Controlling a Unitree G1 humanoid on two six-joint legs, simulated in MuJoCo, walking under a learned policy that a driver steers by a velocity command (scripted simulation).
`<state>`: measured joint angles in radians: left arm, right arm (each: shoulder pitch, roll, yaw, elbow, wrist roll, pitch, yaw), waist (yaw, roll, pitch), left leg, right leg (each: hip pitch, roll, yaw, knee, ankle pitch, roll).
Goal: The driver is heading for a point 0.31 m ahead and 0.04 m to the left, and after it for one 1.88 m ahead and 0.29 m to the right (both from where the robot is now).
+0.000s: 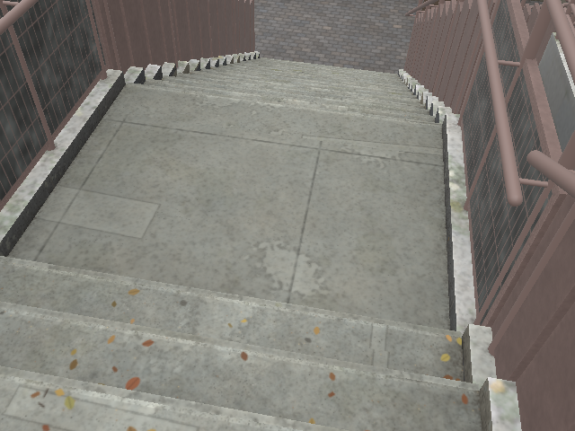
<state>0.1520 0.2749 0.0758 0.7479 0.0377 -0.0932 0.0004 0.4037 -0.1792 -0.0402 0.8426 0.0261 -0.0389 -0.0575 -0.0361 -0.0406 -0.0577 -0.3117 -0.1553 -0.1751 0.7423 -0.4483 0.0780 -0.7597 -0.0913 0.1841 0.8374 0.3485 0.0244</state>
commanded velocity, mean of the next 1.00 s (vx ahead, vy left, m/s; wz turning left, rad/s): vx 0.18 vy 0.00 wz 0.05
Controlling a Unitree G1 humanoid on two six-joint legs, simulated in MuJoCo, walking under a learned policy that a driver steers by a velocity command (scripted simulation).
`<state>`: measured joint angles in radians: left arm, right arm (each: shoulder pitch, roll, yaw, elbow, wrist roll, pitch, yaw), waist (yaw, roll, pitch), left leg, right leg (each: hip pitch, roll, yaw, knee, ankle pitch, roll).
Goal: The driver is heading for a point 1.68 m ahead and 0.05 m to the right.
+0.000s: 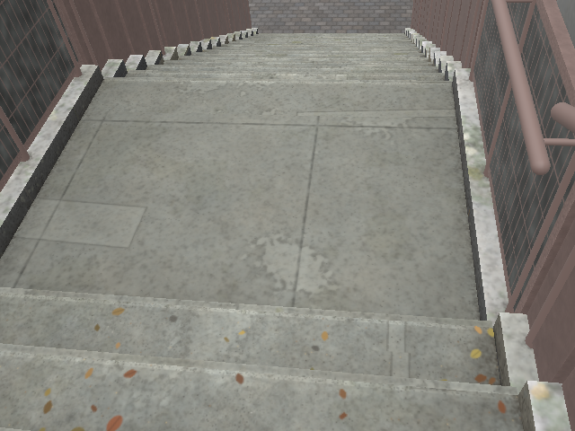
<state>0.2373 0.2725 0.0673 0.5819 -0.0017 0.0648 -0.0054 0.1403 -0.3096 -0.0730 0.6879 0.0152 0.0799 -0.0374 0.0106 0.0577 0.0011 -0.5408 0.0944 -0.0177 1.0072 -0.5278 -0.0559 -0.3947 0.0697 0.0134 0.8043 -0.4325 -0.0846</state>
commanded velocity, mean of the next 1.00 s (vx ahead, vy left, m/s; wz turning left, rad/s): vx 0.01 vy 0.00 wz -0.29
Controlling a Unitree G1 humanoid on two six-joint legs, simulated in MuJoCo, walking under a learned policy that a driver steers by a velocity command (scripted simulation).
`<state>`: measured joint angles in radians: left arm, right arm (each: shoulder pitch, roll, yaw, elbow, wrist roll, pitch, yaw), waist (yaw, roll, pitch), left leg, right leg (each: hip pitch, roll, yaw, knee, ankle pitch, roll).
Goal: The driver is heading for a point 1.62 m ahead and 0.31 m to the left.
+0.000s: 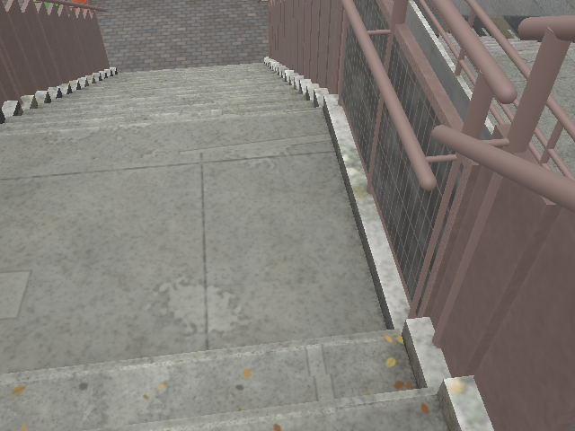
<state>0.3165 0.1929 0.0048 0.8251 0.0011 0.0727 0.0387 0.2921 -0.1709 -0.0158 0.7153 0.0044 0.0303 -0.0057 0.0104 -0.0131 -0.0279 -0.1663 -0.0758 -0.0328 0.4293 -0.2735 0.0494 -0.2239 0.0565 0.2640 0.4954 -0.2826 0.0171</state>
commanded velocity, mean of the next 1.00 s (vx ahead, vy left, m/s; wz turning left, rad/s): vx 0.42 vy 0.00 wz -0.01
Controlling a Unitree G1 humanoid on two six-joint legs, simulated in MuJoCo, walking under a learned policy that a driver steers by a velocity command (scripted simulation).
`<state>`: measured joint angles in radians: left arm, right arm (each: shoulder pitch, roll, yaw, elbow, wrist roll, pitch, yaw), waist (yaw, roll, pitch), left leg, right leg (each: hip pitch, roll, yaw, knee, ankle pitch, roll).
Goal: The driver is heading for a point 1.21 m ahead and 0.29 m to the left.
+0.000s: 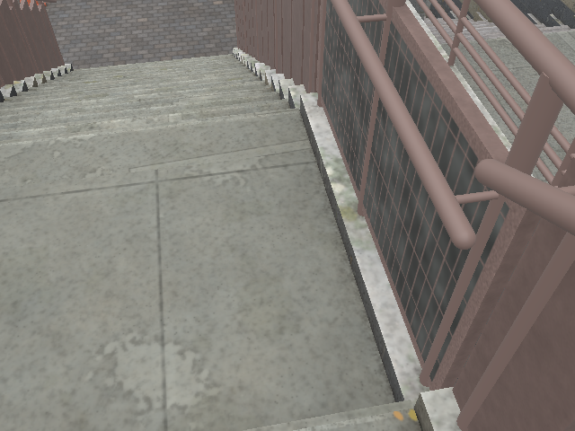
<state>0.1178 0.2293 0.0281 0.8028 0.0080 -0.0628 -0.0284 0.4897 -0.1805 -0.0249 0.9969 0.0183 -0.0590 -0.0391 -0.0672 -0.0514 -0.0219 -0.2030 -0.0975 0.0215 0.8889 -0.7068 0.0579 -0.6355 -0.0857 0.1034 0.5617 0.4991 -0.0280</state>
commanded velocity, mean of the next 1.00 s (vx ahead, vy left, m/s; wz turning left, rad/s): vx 0.50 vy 0.00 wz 0.34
